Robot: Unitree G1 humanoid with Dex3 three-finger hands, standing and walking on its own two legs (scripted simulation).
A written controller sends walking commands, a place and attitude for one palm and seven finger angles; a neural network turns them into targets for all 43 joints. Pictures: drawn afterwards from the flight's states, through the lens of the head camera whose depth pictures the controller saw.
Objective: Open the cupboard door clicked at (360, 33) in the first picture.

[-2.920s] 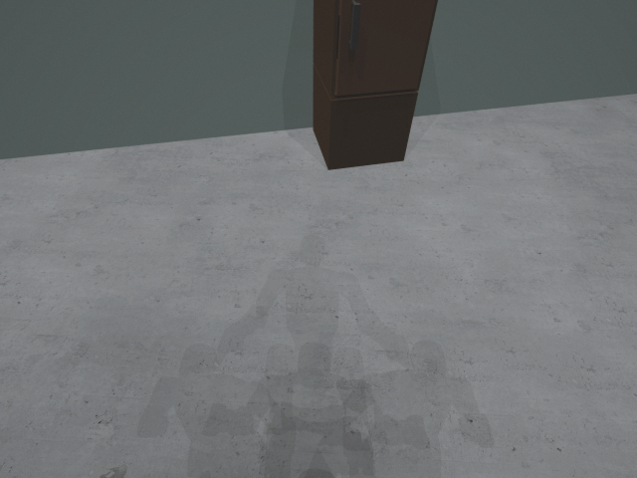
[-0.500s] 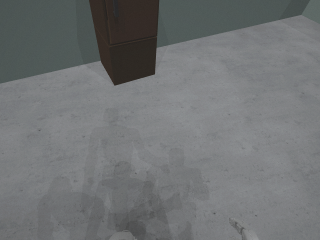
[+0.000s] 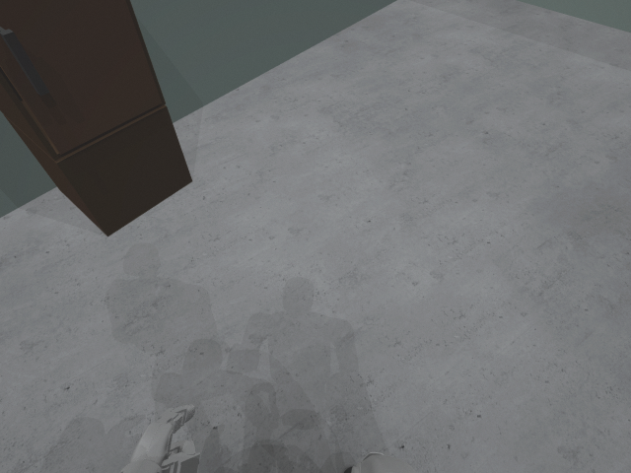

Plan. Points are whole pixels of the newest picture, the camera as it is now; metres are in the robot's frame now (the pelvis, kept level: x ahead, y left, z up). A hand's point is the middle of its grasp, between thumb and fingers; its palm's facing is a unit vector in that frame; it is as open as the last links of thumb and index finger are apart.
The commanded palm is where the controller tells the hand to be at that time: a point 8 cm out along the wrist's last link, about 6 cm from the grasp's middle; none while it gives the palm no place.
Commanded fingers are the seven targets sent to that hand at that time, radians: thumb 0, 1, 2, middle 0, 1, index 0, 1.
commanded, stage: walk to a spot facing it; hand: left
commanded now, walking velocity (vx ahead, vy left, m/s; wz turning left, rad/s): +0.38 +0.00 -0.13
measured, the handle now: (22, 61) +1.06 +0.73 -0.03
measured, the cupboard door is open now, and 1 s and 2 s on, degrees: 0 0 0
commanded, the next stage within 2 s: turn to face it in 1.24 s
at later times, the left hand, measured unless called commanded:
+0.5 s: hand (156, 430) +0.21 +0.24 -0.16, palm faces -0.03 -0.99 -0.15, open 7.4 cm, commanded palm none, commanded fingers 0.00 0.90 0.90 -0.20 -0.30 -0.20 -0.30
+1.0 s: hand (237, 245) +0.55 +0.15 -0.15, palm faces -0.10 -0.97 -0.21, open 7.2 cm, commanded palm none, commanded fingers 0.00 0.90 0.90 -0.20 -0.30 -0.20 -0.30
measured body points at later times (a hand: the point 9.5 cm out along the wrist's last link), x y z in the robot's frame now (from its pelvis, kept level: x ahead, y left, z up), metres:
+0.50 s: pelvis +0.21 +0.05 +0.02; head +0.22 +0.08 +0.47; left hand +0.21 +0.29 -0.15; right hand +0.24 -0.20 -0.11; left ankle +0.23 +0.14 -0.72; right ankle +0.14 -0.08 -0.63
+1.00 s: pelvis +0.44 -0.02 +0.01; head +0.45 -0.03 +0.46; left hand +0.55 +0.20 -0.13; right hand +0.36 -0.23 -0.15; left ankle +0.39 +0.12 -0.63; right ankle +0.47 -0.12 -0.72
